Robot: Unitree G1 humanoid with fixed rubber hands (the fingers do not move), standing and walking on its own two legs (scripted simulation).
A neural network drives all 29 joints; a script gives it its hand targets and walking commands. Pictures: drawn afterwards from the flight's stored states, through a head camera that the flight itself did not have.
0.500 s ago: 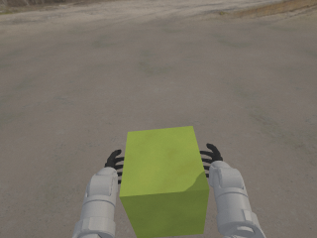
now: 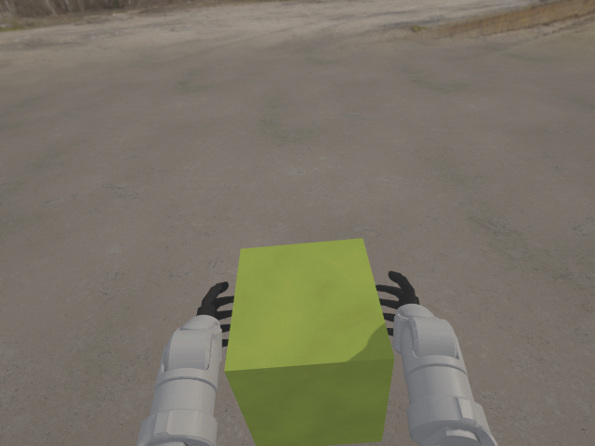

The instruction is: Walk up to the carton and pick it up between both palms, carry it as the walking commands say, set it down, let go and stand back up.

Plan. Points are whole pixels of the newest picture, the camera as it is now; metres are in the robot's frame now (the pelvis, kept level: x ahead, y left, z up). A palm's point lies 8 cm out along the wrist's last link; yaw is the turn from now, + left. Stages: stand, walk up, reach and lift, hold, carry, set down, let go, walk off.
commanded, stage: hold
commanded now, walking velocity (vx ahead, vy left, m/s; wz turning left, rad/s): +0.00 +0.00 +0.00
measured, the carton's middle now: (310, 344) +0.32 -0.01 -0.02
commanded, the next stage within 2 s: carry in 0.60 s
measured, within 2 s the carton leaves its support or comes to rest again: neither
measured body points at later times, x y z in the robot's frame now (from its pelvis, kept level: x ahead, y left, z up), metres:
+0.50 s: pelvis +0.00 +0.00 +0.00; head -0.09 -0.02 +0.44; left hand +0.30 +0.14 +0.06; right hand +0.31 -0.15 +0.05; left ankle +0.01 +0.13 -0.74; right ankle +0.05 -0.11 -0.74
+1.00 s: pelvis -0.02 -0.01 -0.01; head -0.02 -0.01 +0.44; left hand +0.27 +0.13 +0.07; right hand +0.29 -0.17 +0.08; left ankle +0.00 +0.12 -0.73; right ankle +0.05 -0.12 -0.74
